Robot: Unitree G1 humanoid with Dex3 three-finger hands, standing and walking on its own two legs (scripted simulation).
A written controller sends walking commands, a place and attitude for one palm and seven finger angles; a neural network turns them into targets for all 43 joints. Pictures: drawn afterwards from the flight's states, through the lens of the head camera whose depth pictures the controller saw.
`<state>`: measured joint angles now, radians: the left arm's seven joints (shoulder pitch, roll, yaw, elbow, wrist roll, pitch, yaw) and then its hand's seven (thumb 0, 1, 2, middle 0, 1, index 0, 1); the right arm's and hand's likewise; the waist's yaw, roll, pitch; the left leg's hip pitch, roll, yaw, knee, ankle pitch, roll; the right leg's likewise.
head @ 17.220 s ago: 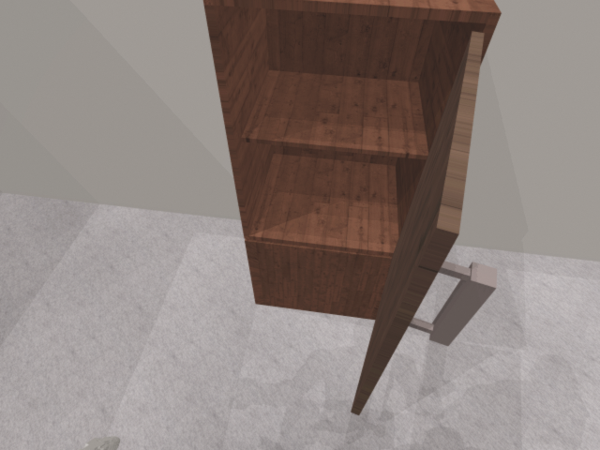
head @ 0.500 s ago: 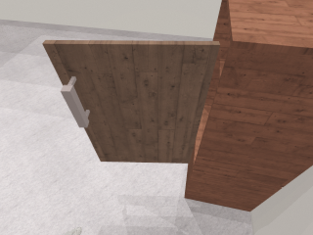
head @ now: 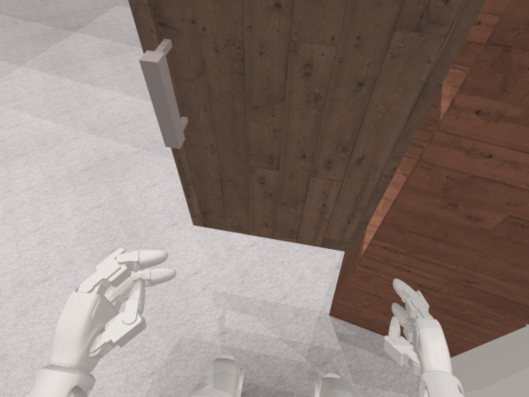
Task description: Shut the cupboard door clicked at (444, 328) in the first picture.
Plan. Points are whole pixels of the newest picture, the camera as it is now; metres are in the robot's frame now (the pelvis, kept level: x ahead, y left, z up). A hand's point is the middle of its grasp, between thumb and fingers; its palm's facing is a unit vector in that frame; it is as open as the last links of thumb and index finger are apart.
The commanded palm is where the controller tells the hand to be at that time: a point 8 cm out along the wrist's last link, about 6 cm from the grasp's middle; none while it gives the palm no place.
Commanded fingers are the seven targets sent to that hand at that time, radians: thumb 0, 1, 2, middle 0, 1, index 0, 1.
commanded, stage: raise the hand and make a fist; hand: left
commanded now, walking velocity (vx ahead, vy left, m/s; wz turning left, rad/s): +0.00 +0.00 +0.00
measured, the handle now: (170, 96) +0.49 +0.22 +0.17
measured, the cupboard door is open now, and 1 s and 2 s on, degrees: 100 100 100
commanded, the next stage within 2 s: bring the fist close to the handle in 1.34 s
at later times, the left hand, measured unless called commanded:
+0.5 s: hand (131, 279) +0.22 +0.19 +0.12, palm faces -0.06 -1.00 -0.04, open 3.3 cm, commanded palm +0.20 +0.25 +0.13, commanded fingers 0.00 0.90 0.90 -1.19 -1.38 -1.19 -1.38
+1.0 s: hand (124, 231) +0.25 +0.19 +0.17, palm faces -0.04 -1.00 -0.06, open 3.1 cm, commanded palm +0.23 +0.24 +0.17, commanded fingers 0.00 0.90 0.90 -1.30 -1.50 -1.30 -1.50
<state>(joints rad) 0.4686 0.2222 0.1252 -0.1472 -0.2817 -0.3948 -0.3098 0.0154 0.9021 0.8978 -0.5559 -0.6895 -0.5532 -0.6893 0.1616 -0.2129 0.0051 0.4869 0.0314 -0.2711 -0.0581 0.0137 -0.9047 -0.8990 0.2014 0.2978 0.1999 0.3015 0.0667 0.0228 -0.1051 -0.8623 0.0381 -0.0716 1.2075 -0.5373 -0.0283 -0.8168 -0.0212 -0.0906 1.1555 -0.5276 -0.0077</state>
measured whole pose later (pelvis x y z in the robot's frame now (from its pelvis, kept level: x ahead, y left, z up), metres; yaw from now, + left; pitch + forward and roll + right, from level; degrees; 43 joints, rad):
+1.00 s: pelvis +0.03 +0.00 +0.06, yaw +0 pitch +3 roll -1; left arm 0.31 0.28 0.20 -0.15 -0.33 -0.12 -0.29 0.01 0.90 0.90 -1.29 -1.49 -1.29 -1.49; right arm 0.27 -0.25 0.05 0.55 0.06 -0.26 -0.07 0.02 -0.90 -0.90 0.21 0.30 0.20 0.30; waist 0.03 0.06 -0.06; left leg -0.47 0.03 -0.03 0.81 -0.40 -0.02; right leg -0.44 -0.02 -0.06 0.78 -0.39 0.01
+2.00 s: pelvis +0.03 +0.00 +0.07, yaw -2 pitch +4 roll +0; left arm -0.02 0.29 0.23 0.18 -0.29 -0.12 -0.28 0.01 0.90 0.90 -1.30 -1.50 -1.30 -1.50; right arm 0.27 -0.27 0.03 0.61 0.06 -0.23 -0.07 0.02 -0.90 -0.90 0.20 0.30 0.20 0.30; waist 0.00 0.05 -0.05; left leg -0.43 0.03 0.00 0.73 -0.37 -0.01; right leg -0.43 -0.03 -0.03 0.73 -0.36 0.01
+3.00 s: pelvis +0.03 +0.01 +0.07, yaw -2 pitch +6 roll +0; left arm -0.26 0.32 0.26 0.46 -0.25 -0.17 -0.26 0.01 0.90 0.90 -1.30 -1.50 -1.30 -1.50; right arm 0.26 -0.26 0.02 0.62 0.07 -0.13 -0.07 0.01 -0.90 -0.90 0.20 0.30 0.20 0.30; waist -0.03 0.04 -0.05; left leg -0.45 0.03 0.01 0.72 -0.37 -0.01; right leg -0.45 -0.02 -0.02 0.71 -0.36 0.01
